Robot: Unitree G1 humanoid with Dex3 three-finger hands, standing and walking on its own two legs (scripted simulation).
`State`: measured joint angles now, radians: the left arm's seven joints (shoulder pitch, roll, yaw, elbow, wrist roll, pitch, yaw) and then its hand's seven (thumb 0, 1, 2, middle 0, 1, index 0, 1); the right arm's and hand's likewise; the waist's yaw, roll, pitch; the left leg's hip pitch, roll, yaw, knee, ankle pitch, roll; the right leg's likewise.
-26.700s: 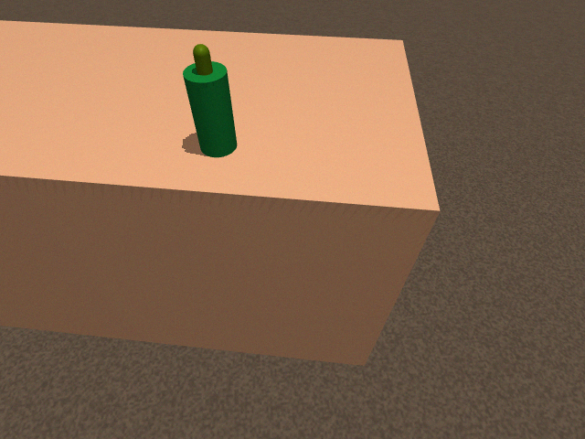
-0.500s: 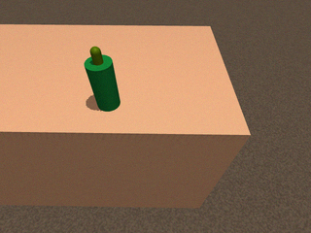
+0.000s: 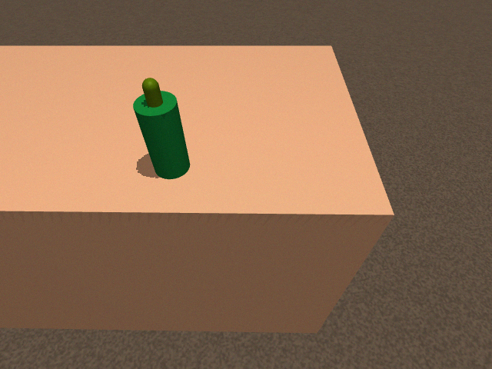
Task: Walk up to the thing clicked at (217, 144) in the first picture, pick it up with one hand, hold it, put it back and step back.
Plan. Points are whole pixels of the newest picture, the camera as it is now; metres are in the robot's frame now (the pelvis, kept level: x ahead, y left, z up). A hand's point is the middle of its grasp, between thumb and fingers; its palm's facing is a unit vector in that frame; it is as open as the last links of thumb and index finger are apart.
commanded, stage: stand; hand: left
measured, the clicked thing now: (162, 128) +0.49 +0.16 +0.12
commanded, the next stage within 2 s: none
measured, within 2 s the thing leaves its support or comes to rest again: neither
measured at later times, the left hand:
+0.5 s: hand out of the picture +0.08 +0.25 -0.16, palm faces -0.03 -0.94 -0.35, open 7.5 cm
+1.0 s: hand out of the picture +0.08 +0.25 -0.16, palm faces -0.03 -0.94 -0.35, open 7.4 cm
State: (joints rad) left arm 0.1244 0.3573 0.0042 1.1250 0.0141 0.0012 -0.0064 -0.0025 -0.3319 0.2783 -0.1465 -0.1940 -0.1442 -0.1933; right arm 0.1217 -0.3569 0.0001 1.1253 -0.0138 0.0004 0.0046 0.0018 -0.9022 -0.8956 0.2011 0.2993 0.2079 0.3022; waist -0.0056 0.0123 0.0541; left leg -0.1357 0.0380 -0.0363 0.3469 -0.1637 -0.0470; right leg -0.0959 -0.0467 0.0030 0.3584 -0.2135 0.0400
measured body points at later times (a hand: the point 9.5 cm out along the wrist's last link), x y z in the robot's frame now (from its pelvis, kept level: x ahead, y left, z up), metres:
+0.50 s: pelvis +0.01 +0.00 +0.00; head +0.02 -0.01 +0.45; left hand +0.08 +0.30 -0.13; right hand +0.07 -0.31 -0.14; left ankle +0.02 +0.15 -0.75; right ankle -0.01 -0.14 -0.75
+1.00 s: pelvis +0.00 +0.00 +0.00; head +0.01 +0.00 +0.45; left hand +0.08 +0.30 -0.13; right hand +0.07 -0.31 -0.13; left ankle +0.02 +0.15 -0.75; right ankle -0.01 -0.14 -0.75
